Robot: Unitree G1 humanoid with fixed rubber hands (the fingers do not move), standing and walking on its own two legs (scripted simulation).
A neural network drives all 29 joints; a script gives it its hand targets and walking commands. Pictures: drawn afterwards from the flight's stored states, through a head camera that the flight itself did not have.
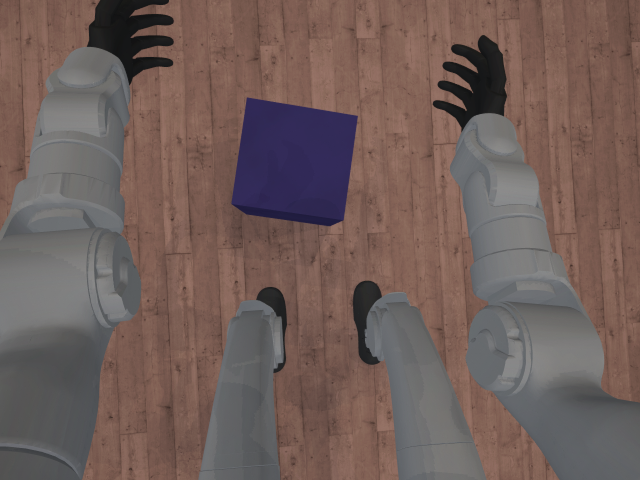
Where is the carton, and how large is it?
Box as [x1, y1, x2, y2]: [231, 98, 357, 225]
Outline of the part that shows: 247,98 231,203 247,214 324,225 331,225 342,220 357,116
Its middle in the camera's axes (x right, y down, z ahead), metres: -0.06 -0.14 +0.85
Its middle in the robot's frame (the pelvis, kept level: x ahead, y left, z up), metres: +0.50 +0.02 -0.52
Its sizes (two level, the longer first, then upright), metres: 0.210 0.200 0.250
